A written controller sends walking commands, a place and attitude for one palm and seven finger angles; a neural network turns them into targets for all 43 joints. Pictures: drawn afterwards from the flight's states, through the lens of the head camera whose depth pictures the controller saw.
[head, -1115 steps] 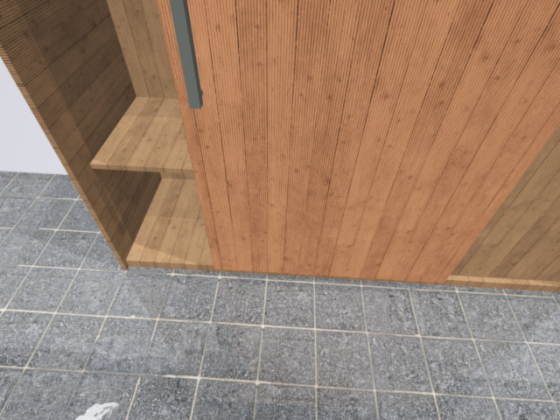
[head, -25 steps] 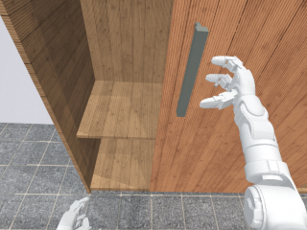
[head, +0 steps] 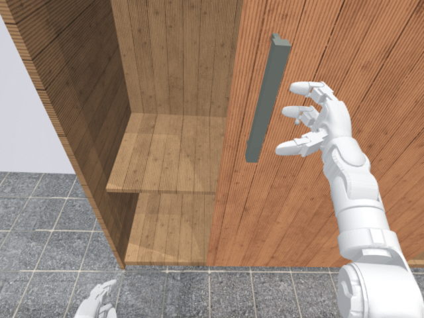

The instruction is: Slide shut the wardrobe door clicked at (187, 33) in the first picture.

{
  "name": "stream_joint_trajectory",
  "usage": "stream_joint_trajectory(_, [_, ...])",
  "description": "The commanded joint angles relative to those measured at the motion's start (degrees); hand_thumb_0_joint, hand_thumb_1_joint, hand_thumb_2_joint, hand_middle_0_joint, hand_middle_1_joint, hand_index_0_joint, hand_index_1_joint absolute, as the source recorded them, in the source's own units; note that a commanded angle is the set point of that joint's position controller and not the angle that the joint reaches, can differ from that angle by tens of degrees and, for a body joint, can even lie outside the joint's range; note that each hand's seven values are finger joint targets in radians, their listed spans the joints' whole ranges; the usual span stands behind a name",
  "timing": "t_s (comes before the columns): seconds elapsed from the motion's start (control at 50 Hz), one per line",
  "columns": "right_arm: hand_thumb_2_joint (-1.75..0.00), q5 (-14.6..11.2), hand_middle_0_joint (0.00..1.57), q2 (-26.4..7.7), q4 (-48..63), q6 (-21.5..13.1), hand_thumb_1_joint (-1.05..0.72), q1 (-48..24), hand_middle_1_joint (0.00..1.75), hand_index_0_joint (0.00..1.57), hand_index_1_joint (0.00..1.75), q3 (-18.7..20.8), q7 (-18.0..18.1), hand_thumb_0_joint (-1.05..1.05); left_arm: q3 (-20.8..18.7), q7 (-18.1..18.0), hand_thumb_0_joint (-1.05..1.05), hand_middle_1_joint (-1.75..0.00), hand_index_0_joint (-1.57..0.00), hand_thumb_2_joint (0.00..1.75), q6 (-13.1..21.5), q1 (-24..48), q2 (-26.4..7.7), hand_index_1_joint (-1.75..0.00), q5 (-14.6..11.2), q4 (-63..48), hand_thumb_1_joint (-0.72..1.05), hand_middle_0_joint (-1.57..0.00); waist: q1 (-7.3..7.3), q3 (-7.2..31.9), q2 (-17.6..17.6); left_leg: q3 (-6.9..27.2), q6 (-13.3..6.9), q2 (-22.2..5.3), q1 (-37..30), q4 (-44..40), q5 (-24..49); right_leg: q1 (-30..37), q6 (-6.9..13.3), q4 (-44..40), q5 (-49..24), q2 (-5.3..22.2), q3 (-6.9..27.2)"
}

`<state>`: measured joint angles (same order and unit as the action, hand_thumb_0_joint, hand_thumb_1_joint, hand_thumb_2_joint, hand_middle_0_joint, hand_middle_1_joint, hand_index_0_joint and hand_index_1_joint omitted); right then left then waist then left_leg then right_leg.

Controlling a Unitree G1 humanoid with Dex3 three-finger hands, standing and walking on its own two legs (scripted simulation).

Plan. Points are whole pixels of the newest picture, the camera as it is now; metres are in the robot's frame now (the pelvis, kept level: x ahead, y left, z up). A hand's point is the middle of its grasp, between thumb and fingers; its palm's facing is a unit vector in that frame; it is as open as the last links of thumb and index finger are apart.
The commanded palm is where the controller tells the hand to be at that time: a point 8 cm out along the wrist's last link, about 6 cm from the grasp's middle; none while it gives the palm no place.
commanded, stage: feel for the door with the fingertips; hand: right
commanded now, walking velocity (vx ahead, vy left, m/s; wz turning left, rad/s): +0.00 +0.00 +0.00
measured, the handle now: (261, 105) +0.48 -0.06 +0.19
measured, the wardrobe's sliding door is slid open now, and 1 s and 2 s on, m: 0.38 0.38 0.38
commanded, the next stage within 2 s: slide the fingers in behind the handle in 0.68 s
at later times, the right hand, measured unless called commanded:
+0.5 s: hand (291, 121) +0.43 -0.11 +0.19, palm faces -0.04 +1.00 -0.01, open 14.0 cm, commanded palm +0.41 -0.15 +0.19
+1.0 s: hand (284, 115) +0.44 -0.09 +0.20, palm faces -0.07 +1.00 -0.01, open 13.9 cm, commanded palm +0.41 -0.14 +0.19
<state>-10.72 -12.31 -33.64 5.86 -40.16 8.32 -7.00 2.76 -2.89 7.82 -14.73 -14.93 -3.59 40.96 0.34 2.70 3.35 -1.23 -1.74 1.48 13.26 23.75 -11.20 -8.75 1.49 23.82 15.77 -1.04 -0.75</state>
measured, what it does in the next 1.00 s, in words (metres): stands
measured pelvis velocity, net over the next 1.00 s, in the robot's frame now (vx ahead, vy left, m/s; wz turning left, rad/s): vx -0.01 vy -0.01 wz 0.02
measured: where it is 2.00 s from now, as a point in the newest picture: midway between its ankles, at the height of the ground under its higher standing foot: outside the picture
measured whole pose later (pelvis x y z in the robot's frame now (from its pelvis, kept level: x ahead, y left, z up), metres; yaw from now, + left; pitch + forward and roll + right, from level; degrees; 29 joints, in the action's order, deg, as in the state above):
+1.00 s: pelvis -0.01 -0.01 +0.00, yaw +1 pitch +2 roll +0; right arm -8.2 -10.4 -44.7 0.9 -47.1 9.2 -2.6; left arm 2.6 -2.1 8.3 -17.2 -13.9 -2.7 42.8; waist 2.0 2.9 3.1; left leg 0.1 -1.0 1.0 15.7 24.5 -10.6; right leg -10.7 2.2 24.4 15.5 -1.6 -2.2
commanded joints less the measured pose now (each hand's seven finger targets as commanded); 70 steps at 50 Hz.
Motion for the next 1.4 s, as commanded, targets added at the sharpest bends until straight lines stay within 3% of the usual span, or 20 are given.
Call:
stream_joint_trajectory(0.0, [-0.30, -0.70, 0.30, -4.98, 12.06, -2.86, 0.50, -29.20, 1.20, 0.30, 1.20, -0.18, 1.70, 0.00, -2.07, -0.10, 0.00, -0.30, -0.20, 0.90, 2.89, 5.72, -5.61, -0.30, -0.28, -7.51, 0.90, -0.20, 1.87, 13.15, -5.28, 0.50, -0.22, -1.13, -5.49, -1.70, 13.78, 1.74, 0.75, -1.71, -13.97, 0.72, 0.59])
stream_joint_trajectory(0.04, [-0.30, -0.12, 0.30, -4.67, 13.12, -2.98, 0.50, -30.07, 1.20, 0.30, 1.20, -0.01, 3.38, 0.00, -2.03, 0.05, 0.00, -0.30, -0.20, 0.90, 2.91, 6.09, -5.26, -0.30, -0.03, -7.61, 0.90, -0.20, 1.38, 13.84, -5.59, 0.57, -0.22, -1.17, -5.71, -1.41, 13.12, 1.91, 0.76, -1.90, -13.76, 0.73, 0.77])
stream_joint_trajectory(0.08, [-0.30, 0.48, 0.30, -9.98, 13.72, -3.59, 0.50, -29.31, 1.20, 0.30, 1.20, 4.74, 5.24, 0.00, -2.07, -0.04, 0.00, -0.30, -0.20, 0.90, 2.48, 6.40, -5.43, -0.30, 0.45, -7.58, 0.90, -0.20, 0.03, 15.57, -6.84, 1.11, -0.07, -1.32, -8.21, -1.37, 13.40, 1.05, 0.91, -1.86, -14.02, 0.67, 0.40])
stream_joint_trajectory(0.14, [-0.30, 1.16, 0.30, -6.34, 16.45, -4.73, 0.50, -30.46, 1.20, 0.30, 1.20, 2.11, 6.35, 0.00, -1.81, 0.11, 0.00, -0.30, -0.20, 0.90, 2.65, 7.03, -4.34, -0.30, 0.64, -8.45, 0.90, -0.20, 0.08, 17.95, -7.14, 1.26, 0.01, -1.41, -10.36, -0.49, 16.59, 1.92, 0.92, -1.83, -16.21, 0.65, 0.03])
stream_joint_trajectory(0.18, [-0.30, 1.83, 0.30, -8.85, 13.44, -4.56, 0.50, -28.82, 1.20, 0.30, 1.20, 3.99, 6.81, 0.00, -1.88, 0.02, 0.00, -0.30, -0.20, 0.90, 2.06, 6.70, -4.78, -0.30, 0.65, -7.93, 0.90, -0.20, -0.19, 16.88, -7.75, 1.47, 0.06, -1.38, -10.44, -0.77, 16.75, 1.00, 0.96, -1.86, -15.98, 0.81, -0.33])
stream_joint_trajectory(0.24, [-0.30, 2.25, 0.30, -8.62, 10.25, -3.38, 0.50, -28.99, 1.20, 0.30, 1.20, 3.77, 6.48, 0.00, -1.65, -0.27, 0.00, -0.30, -0.20, 0.90, 1.37, 6.34, -4.67, -0.30, 0.43, -7.90, 0.90, -0.20, 0.17, 14.44, -7.40, 1.75, 0.22, -1.50, -9.85, -1.63, 15.59, -0.48, 1.10, -2.35, -13.79, 0.60, -0.71])
stream_joint_trajectory(0.28, [-0.30, 2.62, 0.30, -11.12, 7.55, -2.55, 0.50, -27.85, 1.20, 0.30, 1.20, 5.95, 6.36, 0.00, -1.70, -0.52, 0.00, -0.30, -0.20, 0.90, 0.71, 6.11, -5.00, -0.30, 0.46, -7.59, 0.90, -0.20, -0.08, 13.77, -7.59, 1.93, 0.21, -1.61, -9.97, -2.15, 14.65, -1.29, 1.18, -2.42, -12.99, 0.60, -0.94])
stream_joint_trajectory(0.36, [-0.30, 1.52, 0.30, -8.29, 9.42, -3.19, 0.50, -31.10, 1.20, 0.30, 1.20, 3.08, 4.27, 0.00, -1.64, -0.65, 0.00, -0.30, -0.20, 0.90, 1.11, 5.71, -4.77, -0.30, 0.13, -8.43, 0.90, -0.20, 0.88, 15.51, -4.70, 1.96, -0.05, -1.64, -10.07, -2.07, 15.71, 0.02, 1.09, -2.37, -13.50, 0.57, -0.93])
stream_joint_trajectory(0.46, [-0.30, 0.18, 0.30, -7.01, 7.73, -5.41, 0.50, -36.50, 1.20, 0.30, 1.20, 1.14, 2.48, 0.00, -2.02, -0.95, 0.00, -0.30, -0.20, 0.90, 2.32, 3.86, -5.30, -0.30, -0.08, -7.15, 0.90, -0.20, 2.94, 15.54, -5.82, 1.74, 0.11, -1.27, -7.60, -2.30, 14.29, 1.15, 1.26, -1.79, -12.53, 0.77, -0.32])
stream_joint_trajectory(0.52, [-0.30, 0.29, 0.30, -7.04, 8.04, -6.60, 0.50, -38.71, 1.20, 0.30, 1.20, 0.99, 2.64, 0.00, -2.12, -0.92, 0.00, -0.30, -0.20, 0.90, 2.98, 3.47, -5.26, -0.30, 0.01, -6.59, 0.90, -0.20, 2.83, 17.21, -2.67, 1.80, -0.10, -1.40, -7.16, -1.85, 14.11, 2.32, 1.10, -1.50, -13.15, 0.61, -0.10])
stream_joint_trajectory(0.58, [-0.30, 0.85, 0.30, -9.51, 4.88, -7.16, 0.50, -37.01, 1.20, 0.30, 1.20, 3.17, 3.64, 0.00, -2.23, -0.67, 0.00, -0.30, -0.20, 0.90, 3.10, 2.61, -5.64, -0.30, 0.24, -5.59, 0.90, -0.20, 2.09, 17.10, -4.48, 1.36, -0.20, -1.27, -7.21, -1.47, 13.70, 1.39, 0.90, -1.52, -13.67, 0.83, 0.30])
stream_joint_trajectory(0.66, [-0.30, 1.32, 0.30, -8.54, 1.15, -7.26, 0.50, -36.57, 1.20, 0.30, 1.20, 3.28, 4.40, 0.00, -2.22, -0.31, 0.00, -0.30, -0.20, 0.90, 3.15, 1.71, -5.71, -0.30, 0.35, -5.28, 0.90, -0.20, 2.18, 15.46, -5.55, 1.24, -0.20, -1.34, -6.87, -1.15, 14.49, -0.18, 0.92, -1.80, -13.83, 0.75, 0.13])
stream_joint_trajectory(0.68, [-0.30, 1.81, 0.30, -10.86, 0.04, -7.39, 0.50, -35.48, 1.20, 0.30, 1.20, 5.27, 4.79, 0.00, -2.44, -0.22, 0.00, -0.30, -0.20, 0.90, 2.91, 1.23, -6.10, -0.30, 0.56, -5.12, 0.90, -0.20, 1.56, 15.77, -6.79, 1.24, -0.22, -1.39, -7.59, -1.02, 14.71, -0.90, 0.92, -1.83, -14.28, 0.90, 0.13])
stream_joint_trajectory(0.78, [-0.30, 2.33, 0.30, -9.28, -0.02, -8.38, 0.50, -37.89, 1.20, 0.30, 1.20, 3.36, 4.40, 0.00, -2.66, -0.08, 0.00, -0.30, -0.20, 0.90, 2.80, 0.68, -6.03, -0.30, 0.38, -5.11, 0.90, -0.20, 2.39, 15.32, -6.59, 1.21, -0.22, -1.27, -6.39, -1.03, 14.73, -0.39, 0.94, -1.66, -14.45, 1.13, 0.03])
stream_joint_trajectory(0.86, [-0.30, 2.39, 0.30, -6.62, 2.11, -8.91, 0.50, -37.48, 1.20, 0.30, 1.20, 1.61, 4.46, 0.00, -2.60, 0.29, 0.00, -0.30, -0.20, 0.90, 3.36, 0.96, -5.50, -0.30, 0.34, -5.62, 0.90, -0.20, 2.03, 16.55, -2.08, 0.98, -0.59, -1.21, -5.19, -0.67, 14.01, 1.76, 0.39, -1.72, -14.99, 1.19, 0.18])
stream_joint_trajectory(0.96, [-0.30, 1.54, 0.30, -6.98, 3.28, -8.68, 0.50, -35.97, 1.20, 0.30, 1.20, 2.81, 4.62, 0.00, -2.80, 0.28, 0.00, -0.30, -0.20, 0.90, 3.52, 0.96, -5.82, -0.30, 0.47, -5.80, 0.90, -0.20, 1.72, 17.20, -7.33, 0.68, -0.41, -0.96, -6.58, -0.44, 14.74, 1.31, 0.45, -1.95, -15.64, 1.56, 0.55])
stream_joint_trajectory(1.04, [-0.30, 2.00, 0.30, -4.10, 5.29, -8.67, 0.50, -37.78, 1.20, 0.30, 1.20, -0.06, 5.32, 0.00, -2.63, 0.30, 0.00, -0.30, -0.20, 0.90, 3.68, 1.70, -5.32, -0.30, 0.37, -5.71, 0.90, -0.20, 2.34, 15.54, -4.05, 0.76, -0.34, -1.03, -4.17, -0.73, 12.77, 2.35, 0.30, -2.02, -14.56, 1.60, 0.58])
stream_joint_trajectory(1.26, [-0.30, 2.58, 0.30, -3.95, 5.69, -5.98, 0.50, -34.66, 1.20, 0.30, 1.20, 1.04, 7.97, 0.00, -2.39, 0.30, 0.00, -0.30, -0.20, 0.90, 2.82, 2.77, -4.98, -0.30, 0.78, -5.87, 0.90, -0.20, 1.54, 14.82, -8.07, 0.76, -0.10, -1.13, -6.52, -1.01, 13.79, 0.43, 0.43, -2.45, -14.31, 1.29, 0.08])
stream_joint_trajectory(1.28, [-0.30, 2.89, 0.30, -5.39, 4.57, -5.85, 0.50, -34.26, 1.20, 0.30, 1.20, 2.05, 8.17, 0.00, -2.40, 0.21, 0.00, -0.30, -0.20, 0.90, 2.48, 2.85, -5.16, -0.30, 0.78, -5.76, 0.90, -0.20, 1.23, 13.88, -7.71, 0.96, -0.18, -1.19, -6.35, -1.43, 12.67, 0.02, 0.54, -2.57, -13.44, 1.29, -0.04])
stream_joint_trajectory(1.38, [-0.30, 3.28, 0.30, -2.86, 8.17, -6.46, 0.50, -36.55, 1.20, 0.30, 1.20, -0.75, 8.11, 0.00, -2.34, 0.20, 0.00, -0.30, -0.20, 0.90, 2.40, 3.22, -4.40, -0.30, 0.72, -6.41, 0.90, -0.20, 1.70, 16.79, -3.97, 1.12, -0.31, -1.22, -6.99, -0.97, 14.97, 2.37, 0.44, -1.82, -15.47, 1.05, -0.34])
